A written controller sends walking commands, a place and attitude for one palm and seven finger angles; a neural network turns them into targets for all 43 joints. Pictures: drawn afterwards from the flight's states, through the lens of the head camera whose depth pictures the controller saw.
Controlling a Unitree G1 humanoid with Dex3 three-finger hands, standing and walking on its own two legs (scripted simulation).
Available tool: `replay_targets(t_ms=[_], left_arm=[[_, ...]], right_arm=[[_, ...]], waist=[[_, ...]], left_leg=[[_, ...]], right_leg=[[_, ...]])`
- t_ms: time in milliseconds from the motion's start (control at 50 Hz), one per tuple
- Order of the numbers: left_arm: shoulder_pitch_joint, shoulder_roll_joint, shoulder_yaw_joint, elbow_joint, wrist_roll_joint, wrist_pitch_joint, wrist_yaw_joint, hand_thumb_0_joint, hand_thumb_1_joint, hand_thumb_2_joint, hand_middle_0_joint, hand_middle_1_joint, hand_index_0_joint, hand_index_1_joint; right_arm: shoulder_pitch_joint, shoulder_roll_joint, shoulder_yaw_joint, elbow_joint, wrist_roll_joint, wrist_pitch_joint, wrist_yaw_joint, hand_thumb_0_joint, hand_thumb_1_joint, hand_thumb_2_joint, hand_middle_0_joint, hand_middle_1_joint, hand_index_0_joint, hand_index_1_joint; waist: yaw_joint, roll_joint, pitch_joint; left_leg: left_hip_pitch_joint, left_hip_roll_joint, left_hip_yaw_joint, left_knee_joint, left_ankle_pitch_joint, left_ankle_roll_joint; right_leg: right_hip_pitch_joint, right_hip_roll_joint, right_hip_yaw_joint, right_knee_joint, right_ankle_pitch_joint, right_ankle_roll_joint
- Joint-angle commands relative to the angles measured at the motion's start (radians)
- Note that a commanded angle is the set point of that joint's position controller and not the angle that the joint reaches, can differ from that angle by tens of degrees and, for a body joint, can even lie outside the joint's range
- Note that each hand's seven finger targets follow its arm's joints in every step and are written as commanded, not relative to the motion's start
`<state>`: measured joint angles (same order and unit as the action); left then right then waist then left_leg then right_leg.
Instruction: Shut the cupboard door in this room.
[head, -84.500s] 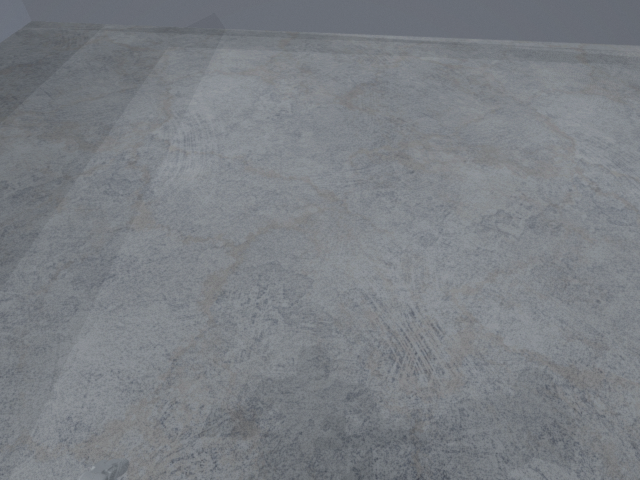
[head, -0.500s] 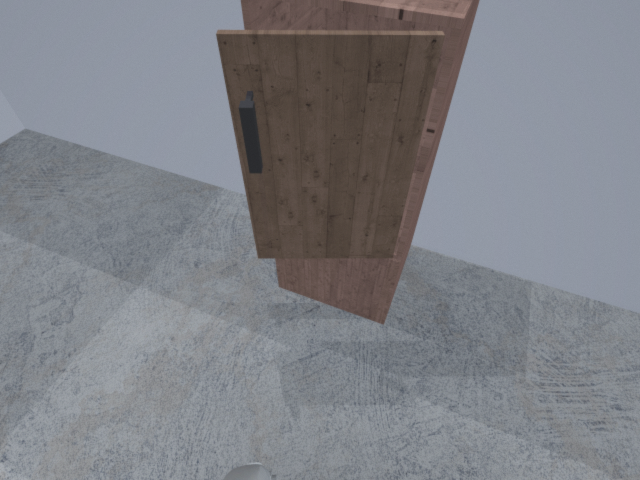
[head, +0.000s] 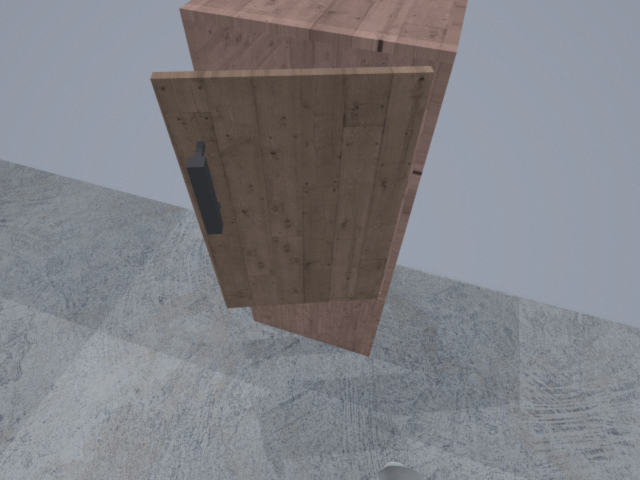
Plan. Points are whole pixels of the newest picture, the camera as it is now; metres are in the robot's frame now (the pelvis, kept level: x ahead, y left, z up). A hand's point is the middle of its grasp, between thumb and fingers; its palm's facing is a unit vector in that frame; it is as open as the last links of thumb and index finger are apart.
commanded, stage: come to a stop and stand still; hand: left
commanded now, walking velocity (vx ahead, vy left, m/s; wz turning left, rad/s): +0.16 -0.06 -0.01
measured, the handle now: (208, 189) +0.52 +0.20 +0.05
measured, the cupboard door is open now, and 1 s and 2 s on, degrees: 23 23 23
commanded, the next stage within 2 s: look again from close up in 1.88 s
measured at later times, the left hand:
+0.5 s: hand out of the picture +0.14 +0.17 -0.18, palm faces +0.06 -0.97 -0.22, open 7.3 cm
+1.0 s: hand out of the picture +0.09 +0.20 -0.18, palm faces -0.03 -0.98 -0.19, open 7.4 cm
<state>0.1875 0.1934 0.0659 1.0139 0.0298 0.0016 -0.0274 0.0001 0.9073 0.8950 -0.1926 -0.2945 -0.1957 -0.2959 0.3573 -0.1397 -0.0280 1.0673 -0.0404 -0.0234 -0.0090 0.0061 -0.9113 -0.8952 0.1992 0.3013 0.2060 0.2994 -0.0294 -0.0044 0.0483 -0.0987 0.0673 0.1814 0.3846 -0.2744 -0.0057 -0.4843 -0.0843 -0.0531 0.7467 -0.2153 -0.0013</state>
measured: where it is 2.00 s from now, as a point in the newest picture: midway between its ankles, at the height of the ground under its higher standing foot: outside the picture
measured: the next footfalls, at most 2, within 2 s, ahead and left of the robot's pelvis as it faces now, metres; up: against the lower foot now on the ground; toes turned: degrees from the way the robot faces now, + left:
right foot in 0.08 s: +0.15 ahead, -0.14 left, +0.00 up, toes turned -6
left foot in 0.56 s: +0.13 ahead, +0.11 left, +0.00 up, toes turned +3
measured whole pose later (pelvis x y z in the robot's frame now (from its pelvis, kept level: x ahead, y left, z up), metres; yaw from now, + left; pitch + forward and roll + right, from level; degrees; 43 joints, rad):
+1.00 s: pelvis +0.04 +0.00 +0.00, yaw -2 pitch +1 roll -2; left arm 0.22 0.22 0.06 1.03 0.03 0.07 -0.01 0.00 0.91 0.89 -0.19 -0.29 -0.20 -0.30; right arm 0.28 -0.18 -0.04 1.03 -0.04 0.03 -0.03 0.00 -0.91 -0.90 0.20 0.30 0.21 0.30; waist -0.04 -0.01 0.04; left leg -0.29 0.06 0.06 0.41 -0.14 0.02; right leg -0.27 -0.02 0.00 0.74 -0.43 0.02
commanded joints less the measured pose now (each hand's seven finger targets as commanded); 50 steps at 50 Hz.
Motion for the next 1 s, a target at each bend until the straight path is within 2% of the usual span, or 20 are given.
replay_targets(t_ms=[0,40,60,80,100,120,180,280,380,440,480,500,520,540,560,580,620,740,880,980], left_arm=[[0.058,0.031,0.002,-0.030,-0.003,-0.017,0.005,0.000,0.900,0.900,-0.200,-0.300,-0.200,-0.300],[0.184,0.089,0.015,0.017,-0.001,-0.035,0.014,0.000,0.900,0.900,-0.200,-0.300,-0.200,-0.300],[0.264,0.160,0.029,0.042,0.004,-0.049,0.024,0.000,0.900,0.900,-0.200,-0.300,-0.200,-0.300],[0.287,0.212,0.034,0.043,-0.005,-0.048,0.033,0.000,0.900,0.900,-0.200,-0.300,-0.200,-0.300],[0.220,0.185,0.018,0.026,-0.012,-0.045,0.041,0.000,0.900,0.900,-0.200,-0.300,-0.200,-0.300],[0.135,0.143,0.007,0.018,-0.010,-0.056,0.048,0.000,0.900,0.900,-0.200,-0.300,-0.200,-0.300],[0.066,0.107,-0.009,0.004,-0.009,-0.048,0.067,0.000,0.900,0.900,-0.200,-0.300,-0.200,-0.300],[0.082,0.143,0.013,-0.001,-0.008,-0.022,0.078,0.000,0.900,0.900,-0.200,-0.300,-0.200,-0.300],[0.024,0.157,0.023,-0.039,0.000,-0.003,0.081,0.000,0.900,0.900,-0.200,-0.300,-0.200,-0.300],[0.010,0.168,0.026,-0.057,0.006,0.001,0.076,0.000,0.900,0.900,-0.200,-0.300,-0.200,-0.300],[0.002,0.160,0.023,-0.059,0.003,0.008,0.072,0.000,0.900,0.900,-0.200,-0.300,-0.200,-0.300],[0.010,0.145,0.017,-0.059,-0.006,0.012,0.072,0.000,0.900,0.900,-0.200,-0.300,-0.200,-0.300],[0.065,0.090,0.005,-0.064,-0.014,0.020,0.071,0.000,0.900,0.900,-0.200,-0.300,-0.200,-0.300],[0.084,0.057,-0.004,-0.072,-0.019,0.029,0.073,0.000,0.900,0.900,-0.200,-0.300,-0.200,-0.300],[0.064,0.085,-0.003,-0.076,-0.016,0.038,0.074,0.000,0.900,0.900,-0.200,-0.300,-0.200,-0.300],[0.069,0.074,-0.002,-0.086,-0.011,0.039,0.067,0.000,0.900,0.900,-0.200,-0.300,-0.200,-0.300],[0.080,0.104,0.015,-0.047,-0.007,0.055,0.060,0.000,0.900,0.900,-0.200,-0.300,-0.200,-0.300],[0.084,0.104,0.023,-0.048,-0.008,0.060,0.039,0.000,0.900,0.900,-0.200,-0.300,-0.200,-0.300],[0.022,0.061,0.003,-0.064,-0.004,0.059,0.024,0.000,0.900,0.900,-0.200,-0.300,-0.200,-0.300],[0.113,0.042,-0.011,-0.010,-0.015,0.039,0.025,0.000,0.900,0.900,-0.200,-0.300,-0.200,-0.300]], right_arm=[[0.004,-0.171,-0.043,-0.038,0.007,-0.013,-0.010,0.000,-0.900,-0.900,0.200,0.300,0.200,0.300],[0.010,-0.140,-0.037,-0.030,0.018,-0.010,-0.003,0.000,-0.900,-0.900,0.200,0.300,0.200,0.300],[0.027,-0.088,-0.025,-0.040,0.025,-0.011,0.004,0.000,-0.900,-0.900,0.200,0.300,0.200,0.300],[0.024,-0.067,-0.020,-0.061,0.031,0.004,0.001,0.000,-0.900,-0.900,0.200,0.300,0.200,0.300],[0.015,-0.072,-0.018,-0.059,0.030,0.012,-0.004,0.000,-0.900,-0.900,0.200,0.300,0.200,0.300],[0.029,-0.063,-0.013,-0.038,0.029,0.016,-0.011,0.000,-0.900,-0.900,0.200,0.300,0.200,0.300],[0.027,-0.055,-0.006,-0.006,0.046,0.032,-0.022,0.000,-0.900,-0.900,0.200,0.300,0.200,0.300],[-0.065,-0.090,-0.023,-0.049,0.034,0.075,-0.016,0.000,-0.900,-0.900,0.200,0.300,0.200,0.300],[-0.129,-0.114,-0.036,-0.096,0.034,0.087,-0.007,0.000,-0.900,-0.900,0.200,0.300,0.200,0.300],[-0.140,-0.111,-0.036,-0.119,0.036,0.076,-0.004,0.000,-0.900,-0.900,0.200,0.300,0.200,0.300],[-0.099,-0.106,-0.034,-0.104,0.034,0.063,-0.004,0.000,-0.900,-0.900,0.200,0.300,0.200,0.300],[-0.069,-0.124,-0.033,-0.095,0.031,0.053,-0.003,0.000,-0.900,-0.900,0.200,0.300,0.200,0.300],[-0.065,-0.200,-0.040,-0.105,0.022,0.036,-0.006,0.000,-0.900,-0.900,0.200,0.300,0.200,0.300],[-0.092,-0.267,-0.052,-0.130,0.015,0.036,-0.017,0.000,-0.900,-0.900,0.200,0.300,0.200,0.300],[-0.114,-0.267,-0.046,-0.140,0.007,0.040,-0.027,0.000,-0.900,-0.900,0.200,0.300,0.200,0.300],[-0.145,-0.249,-0.035,-0.158,0.006,0.035,-0.037,0.000,-0.900,-0.900,0.200,0.300,0.200,0.300],[-0.170,-0.225,-0.028,-0.150,0.006,0.033,-0.051,0.000,-0.900,-0.900,0.200,0.300,0.200,0.300],[-0.091,-0.220,-0.035,-0.127,0.013,0.028,-0.060,0.000,-0.900,-0.900,0.200,0.300,0.200,0.300],[-0.036,-0.222,-0.051,-0.085,0.006,0.030,-0.046,0.000,-0.900,-0.900,0.200,0.300,0.200,0.300],[-0.051,-0.224,-0.054,-0.058,0.008,0.034,-0.029,0.000,-0.900,-0.900,0.200,0.300,0.200,0.300]], waist=[[0.038,0.114,0.033],[0.094,-0.006,-0.020],[0.119,-0.196,-0.074],[0.117,-0.288,-0.078],[0.086,-0.152,-0.038],[0.047,-0.218,-0.054],[0.025,-0.117,-0.138],[0.055,-0.082,-0.142],[0.042,-0.151,-0.109],[0.033,-0.175,-0.107],[0.010,-0.171,-0.120],[-0.003,-0.117,-0.128],[0.012,0.121,-0.158],[0.015,0.293,-0.131],[0.003,0.208,-0.096],[0.031,0.127,-0.040],[0.036,0.213,-0.039],[0.012,0.117,-0.101],[-0.020,0.188,-0.051],[0.024,0.197,-0.063]], left_leg=[[-0.134,0.211,-0.121,-0.075,0.115,0.112],[-0.215,0.117,-0.053,0.115,0.063,0.057],[-0.355,0.005,0.019,0.320,-0.125,0.016],[-0.384,-0.043,-0.024,0.532,-0.402,0.007],[-0.362,-0.009,-0.118,0.585,-0.377,0.006],[-0.335,0.011,-0.157,0.591,-0.291,-0.001],[-0.267,0.004,-0.175,0.527,-0.245,-0.026],[-0.334,-0.052,-0.171,0.580,-0.202,-0.053],[-0.325,-0.044,-0.198,0.573,-0.171,-0.054],[-0.260,-0.049,-0.180,0.410,-0.142,-0.043],[-0.140,-0.053,-0.160,0.185,0.020,-0.037],[-0.036,-0.025,-0.169,0.047,0.175,-0.032],[0.026,0.148,-0.350,-0.029,0.408,0.014],[-0.054,0.312,-0.498,-0.064,0.649,0.115],[-0.145,0.331,-0.469,-0.064,0.604,0.189],[-0.188,0.327,-0.444,-0.067,0.598,0.210],[-0.133,0.254,-0.391,-0.059,0.606,0.156],[0.025,0.254,-0.359,-0.074,0.428,0.149],[-0.035,0.229,-0.391,-0.154,0.068,0.149],[-0.169,0.157,-0.362,-0.181,-0.184,0.103]], right_leg=[[0.201,0.048,-0.056,-0.174,0.062,-0.007],[0.406,0.027,0.010,-0.279,0.067,-0.030],[0.530,-0.149,0.253,-0.369,0.045,-0.102],[0.491,-0.301,0.423,-0.504,0.088,-0.188],[0.394,-0.307,0.392,-0.523,0.163,-0.207],[0.363,-0.262,0.352,-0.489,0.404,-0.182],[0.411,-0.235,0.174,-0.352,0.925,-0.183],[0.440,-0.260,0.167,-0.344,0.980,-0.204],[0.353,-0.260,0.137,-0.367,0.770,-0.211],[0.327,-0.232,0.132,-0.346,0.649,-0.196],[0.288,-0.177,0.112,-0.285,0.482,-0.143],[0.233,-0.136,0.090,-0.236,0.328,-0.094],[0.155,-0.026,0.025,-0.126,0.006,-0.025],[0.111,0.059,0.013,0.017,-0.359,0.022],[0.145,0.071,0.092,0.152,-0.395,0.009],[0.116,0.061,0.100,0.213,-0.355,0.008],[0.042,0.082,0.158,0.325,-0.262,0.024],[-0.034,0.077,0.149,0.378,-0.172,0.051],[0.069,0.058,0.065,0.092,-0.226,0.034],[0.326,0.103,-0.008,-0.233,-0.147,0.001]])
